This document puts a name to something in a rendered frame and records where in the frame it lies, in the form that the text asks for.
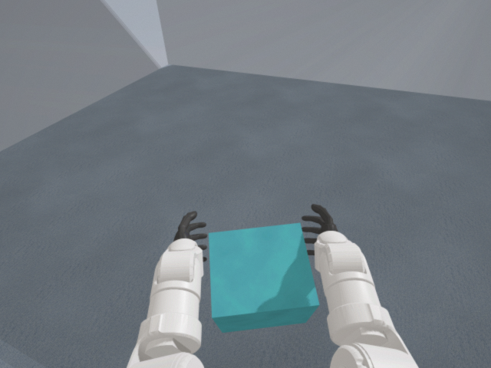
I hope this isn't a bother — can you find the right robot hand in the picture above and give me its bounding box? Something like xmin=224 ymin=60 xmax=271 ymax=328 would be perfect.
xmin=302 ymin=204 xmax=338 ymax=255

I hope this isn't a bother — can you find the left robot hand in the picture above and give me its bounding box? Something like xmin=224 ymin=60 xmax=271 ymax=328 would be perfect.
xmin=173 ymin=211 xmax=207 ymax=262

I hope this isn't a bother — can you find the carton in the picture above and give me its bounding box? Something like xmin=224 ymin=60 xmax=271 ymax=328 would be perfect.
xmin=209 ymin=223 xmax=320 ymax=333

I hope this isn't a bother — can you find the left robot forearm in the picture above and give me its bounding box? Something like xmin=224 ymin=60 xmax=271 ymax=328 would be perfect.
xmin=127 ymin=238 xmax=203 ymax=368

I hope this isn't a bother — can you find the left robot upper arm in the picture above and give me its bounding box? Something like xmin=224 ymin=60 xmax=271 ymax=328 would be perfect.
xmin=130 ymin=352 xmax=204 ymax=368

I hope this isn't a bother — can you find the right robot forearm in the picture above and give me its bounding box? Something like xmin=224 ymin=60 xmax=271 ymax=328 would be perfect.
xmin=315 ymin=231 xmax=415 ymax=362

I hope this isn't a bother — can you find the right robot upper arm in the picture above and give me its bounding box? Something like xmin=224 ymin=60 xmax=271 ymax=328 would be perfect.
xmin=330 ymin=342 xmax=419 ymax=368

